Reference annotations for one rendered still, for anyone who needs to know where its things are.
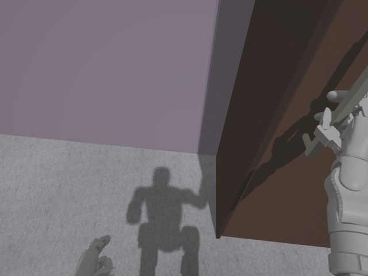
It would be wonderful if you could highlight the wardrobe door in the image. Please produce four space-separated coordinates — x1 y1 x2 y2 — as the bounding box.
222 0 368 248

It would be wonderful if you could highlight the handle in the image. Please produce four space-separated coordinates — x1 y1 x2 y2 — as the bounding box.
302 66 368 158

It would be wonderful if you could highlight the robot right forearm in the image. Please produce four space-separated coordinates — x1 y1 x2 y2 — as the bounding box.
324 156 368 276

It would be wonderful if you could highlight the left robot hand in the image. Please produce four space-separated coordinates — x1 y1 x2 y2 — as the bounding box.
74 235 116 276

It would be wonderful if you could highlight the right robot hand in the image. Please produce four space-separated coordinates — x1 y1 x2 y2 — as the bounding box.
313 90 368 162

